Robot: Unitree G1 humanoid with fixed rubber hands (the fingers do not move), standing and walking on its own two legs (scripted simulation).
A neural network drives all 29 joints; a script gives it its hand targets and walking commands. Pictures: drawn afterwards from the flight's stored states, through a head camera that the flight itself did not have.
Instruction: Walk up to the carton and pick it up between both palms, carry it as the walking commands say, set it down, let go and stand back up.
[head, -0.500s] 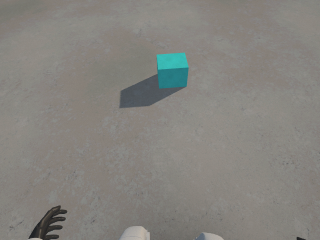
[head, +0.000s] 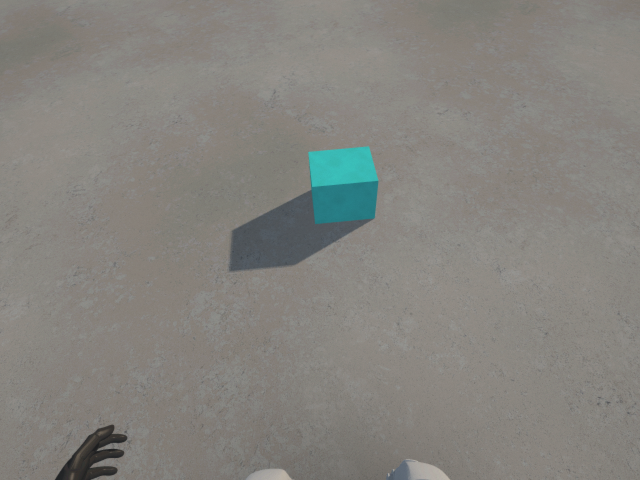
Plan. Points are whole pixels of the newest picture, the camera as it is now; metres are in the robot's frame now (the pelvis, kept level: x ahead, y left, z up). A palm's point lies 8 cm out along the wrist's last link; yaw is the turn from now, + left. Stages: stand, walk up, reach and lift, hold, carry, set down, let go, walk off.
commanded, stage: walk up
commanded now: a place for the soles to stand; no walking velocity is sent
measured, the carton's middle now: (341, 185) +1.25 -0.03 -0.64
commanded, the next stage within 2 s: none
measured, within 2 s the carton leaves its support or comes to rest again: neither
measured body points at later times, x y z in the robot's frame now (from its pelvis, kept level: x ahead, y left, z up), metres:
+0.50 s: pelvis +0.20 +0.00 +0.00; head +0.22 -0.01 +0.45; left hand +0.32 +0.33 -0.09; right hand +0.26 -0.37 -0.10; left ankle +0.16 +0.13 -0.70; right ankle +0.27 -0.12 -0.71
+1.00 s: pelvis +0.37 -0.01 +0.00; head +0.39 -0.02 +0.45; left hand +0.48 +0.32 -0.09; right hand +0.44 -0.37 -0.09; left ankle +0.37 +0.12 -0.71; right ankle +0.46 -0.13 -0.71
